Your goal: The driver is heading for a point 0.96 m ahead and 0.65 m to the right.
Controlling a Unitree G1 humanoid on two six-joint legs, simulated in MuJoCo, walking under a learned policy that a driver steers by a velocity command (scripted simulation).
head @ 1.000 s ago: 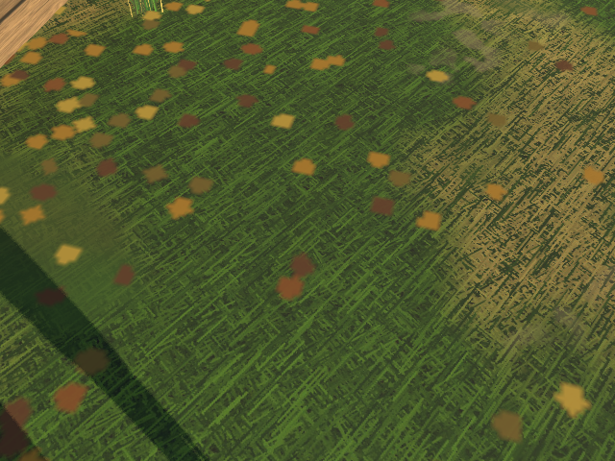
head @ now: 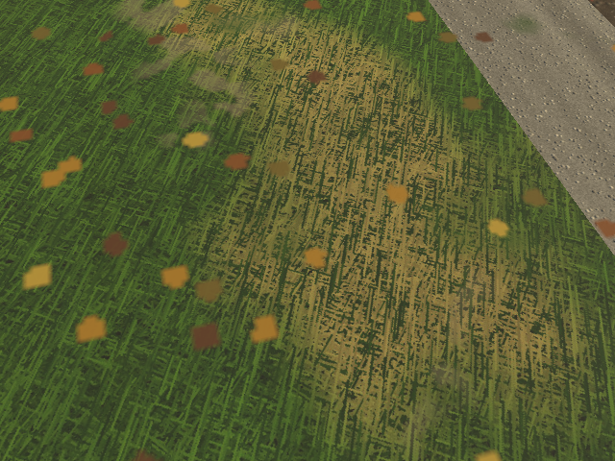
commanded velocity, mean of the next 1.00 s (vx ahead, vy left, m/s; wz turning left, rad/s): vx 0.01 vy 0.00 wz -0.57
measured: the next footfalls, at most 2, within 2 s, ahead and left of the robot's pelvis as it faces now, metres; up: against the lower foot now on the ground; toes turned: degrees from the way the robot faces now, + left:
right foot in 0.16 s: +0.03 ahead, -0.14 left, +0.00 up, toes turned -5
left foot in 0.62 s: +0.09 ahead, +0.08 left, +0.00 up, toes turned -26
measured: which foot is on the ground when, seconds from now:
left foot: down 0.00-0.16, up 0.18-0.60, down 0.62-1.00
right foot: up 0.00-0.14, down 0.16-0.62, up 0.64-1.00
